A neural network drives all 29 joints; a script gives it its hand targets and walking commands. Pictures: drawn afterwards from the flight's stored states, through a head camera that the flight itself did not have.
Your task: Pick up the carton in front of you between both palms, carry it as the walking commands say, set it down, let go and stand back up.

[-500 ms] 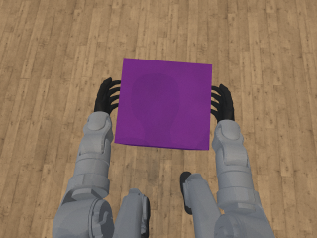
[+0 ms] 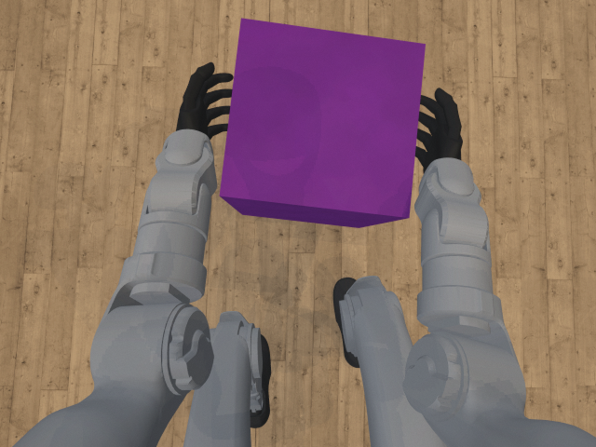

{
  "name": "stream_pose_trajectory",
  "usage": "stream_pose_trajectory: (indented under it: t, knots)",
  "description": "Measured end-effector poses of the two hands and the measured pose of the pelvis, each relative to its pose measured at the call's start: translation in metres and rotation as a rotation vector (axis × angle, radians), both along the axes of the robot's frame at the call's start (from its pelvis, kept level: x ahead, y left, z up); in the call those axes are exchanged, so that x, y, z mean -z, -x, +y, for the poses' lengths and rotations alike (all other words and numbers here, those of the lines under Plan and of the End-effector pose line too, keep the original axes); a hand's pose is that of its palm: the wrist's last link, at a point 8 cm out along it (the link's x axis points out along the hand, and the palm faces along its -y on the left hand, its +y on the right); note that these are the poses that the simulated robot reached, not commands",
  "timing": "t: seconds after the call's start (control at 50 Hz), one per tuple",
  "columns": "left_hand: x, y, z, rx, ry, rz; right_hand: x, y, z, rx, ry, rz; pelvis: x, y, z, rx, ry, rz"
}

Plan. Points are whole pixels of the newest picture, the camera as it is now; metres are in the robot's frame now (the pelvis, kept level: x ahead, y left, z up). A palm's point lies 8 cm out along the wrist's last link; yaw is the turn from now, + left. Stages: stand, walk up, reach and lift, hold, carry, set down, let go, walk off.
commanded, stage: set down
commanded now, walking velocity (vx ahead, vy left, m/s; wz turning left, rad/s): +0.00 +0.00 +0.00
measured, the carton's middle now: (314, 147) +0.49 -0.09 -0.19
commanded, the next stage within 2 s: none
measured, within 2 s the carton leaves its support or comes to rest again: rests again in 1.68 s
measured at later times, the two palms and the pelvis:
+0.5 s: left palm (236, 135) +0.56 +0.03 -0.25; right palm (415, 169) +0.45 -0.25 -0.25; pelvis -0.03 +0.00 -0.10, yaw +0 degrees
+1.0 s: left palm (247, 144) +0.56 +0.02 -0.32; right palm (416, 161) +0.47 -0.27 -0.29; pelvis -0.02 +0.01 -0.14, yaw -1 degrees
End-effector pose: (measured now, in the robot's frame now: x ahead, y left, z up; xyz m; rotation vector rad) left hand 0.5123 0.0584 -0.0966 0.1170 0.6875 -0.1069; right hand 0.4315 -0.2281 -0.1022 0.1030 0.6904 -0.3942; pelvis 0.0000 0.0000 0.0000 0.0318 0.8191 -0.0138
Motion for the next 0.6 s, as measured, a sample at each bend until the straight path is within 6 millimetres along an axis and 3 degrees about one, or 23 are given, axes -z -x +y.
stream_pose_trajectory:
  t: [0.5,0.6]
  knots:
    - [0.15,-0.043,-0.032,0.124,-0.047,0.033,0.148,-0.018,-0.025,0.063,0.012,0.054,0.1,0.026,0.0,-0.023,0.023,0.005]
    - [0.178,-0.048,-0.042,0.156,-0.037,0.042,0.159,-0.03,-0.038,0.055,0.04,0.071,0.114,0.023,0.002,-0.022,0.033,0.001]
